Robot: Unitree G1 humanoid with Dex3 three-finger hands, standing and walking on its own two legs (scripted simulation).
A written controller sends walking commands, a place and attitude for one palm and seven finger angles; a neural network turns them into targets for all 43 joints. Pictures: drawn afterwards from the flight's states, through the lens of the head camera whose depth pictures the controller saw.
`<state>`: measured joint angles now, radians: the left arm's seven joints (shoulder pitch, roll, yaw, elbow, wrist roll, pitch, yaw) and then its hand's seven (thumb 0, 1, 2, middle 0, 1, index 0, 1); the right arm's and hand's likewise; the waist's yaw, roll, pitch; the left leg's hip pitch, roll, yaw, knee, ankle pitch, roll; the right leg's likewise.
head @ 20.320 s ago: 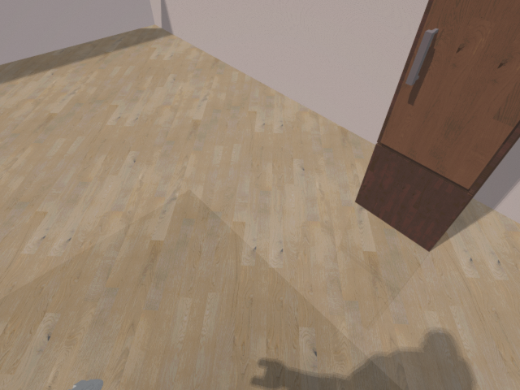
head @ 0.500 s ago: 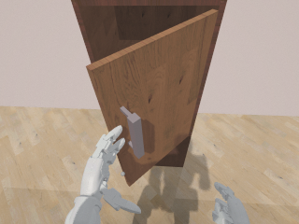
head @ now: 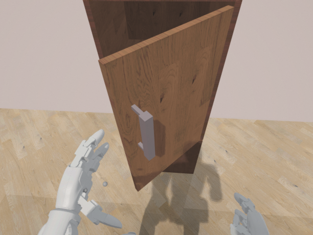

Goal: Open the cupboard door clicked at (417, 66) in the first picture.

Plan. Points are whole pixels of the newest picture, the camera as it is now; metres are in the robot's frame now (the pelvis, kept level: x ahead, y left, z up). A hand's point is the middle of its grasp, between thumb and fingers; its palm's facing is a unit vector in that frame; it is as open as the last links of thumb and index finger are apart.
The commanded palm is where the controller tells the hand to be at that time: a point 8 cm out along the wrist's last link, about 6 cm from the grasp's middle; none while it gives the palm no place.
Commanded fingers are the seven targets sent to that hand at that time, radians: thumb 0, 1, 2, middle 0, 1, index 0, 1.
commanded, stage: draw the hand back to the body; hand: left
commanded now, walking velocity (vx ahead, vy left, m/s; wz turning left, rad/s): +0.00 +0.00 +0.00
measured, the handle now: (143, 133) +0.35 +0.05 +0.09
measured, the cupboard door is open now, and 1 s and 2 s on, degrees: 45 45 45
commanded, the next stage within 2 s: step back with the hand held close in 1.42 s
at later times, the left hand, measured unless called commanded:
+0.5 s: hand (50, 180) +0.20 +0.21 +0.14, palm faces +0.17 -0.96 -0.24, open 15.3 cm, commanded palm +0.16 +0.26 +0.16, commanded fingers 0.00 -0.01 0.51 -0.17 -0.30 -0.17 -0.30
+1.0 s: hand (4, 152) +0.22 +0.27 +0.20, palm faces +0.40 -0.83 -0.39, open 9.6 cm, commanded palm +0.17 +0.32 +0.22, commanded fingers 0.00 0.87 0.88 -0.20 -0.30 -0.20 -0.30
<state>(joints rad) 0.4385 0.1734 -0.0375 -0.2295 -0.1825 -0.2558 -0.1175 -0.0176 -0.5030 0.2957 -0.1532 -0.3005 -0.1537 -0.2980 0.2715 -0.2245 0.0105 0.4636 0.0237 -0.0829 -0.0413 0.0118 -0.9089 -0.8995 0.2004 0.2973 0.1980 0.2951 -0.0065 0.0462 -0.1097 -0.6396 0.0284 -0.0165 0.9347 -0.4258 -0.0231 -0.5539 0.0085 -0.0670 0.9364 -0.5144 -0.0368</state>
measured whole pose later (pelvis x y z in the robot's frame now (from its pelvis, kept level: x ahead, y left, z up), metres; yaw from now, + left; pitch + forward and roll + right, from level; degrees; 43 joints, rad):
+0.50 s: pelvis +0.00 +0.03 +0.03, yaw +0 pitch +1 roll -1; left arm 0.52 0.27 0.07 -0.43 -0.09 -0.05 0.04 -0.02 -0.32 0.38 -0.16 -0.30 -0.16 -0.30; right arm 0.25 -0.21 0.06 0.50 0.02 -0.11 -0.09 0.01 -0.91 -0.90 0.20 0.30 0.20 0.30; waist 0.04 0.05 -0.07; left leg -0.41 0.01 0.00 0.74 -0.35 0.01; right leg -0.31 0.00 -0.05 0.69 -0.41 0.00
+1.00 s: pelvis +0.03 +0.02 +0.05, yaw -1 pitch -3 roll +0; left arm 0.48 0.33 0.29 -0.41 -0.06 -0.06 0.12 0.00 0.52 0.74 -0.19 -0.30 -0.19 -0.30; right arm 0.20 -0.22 0.03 0.62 -0.01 -0.09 -0.08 0.01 -0.91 -0.90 0.20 0.30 0.20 0.30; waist 0.07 0.05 0.01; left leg -0.14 0.00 0.03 0.44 -0.25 0.01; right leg -0.06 -0.01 -0.03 0.41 -0.30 0.00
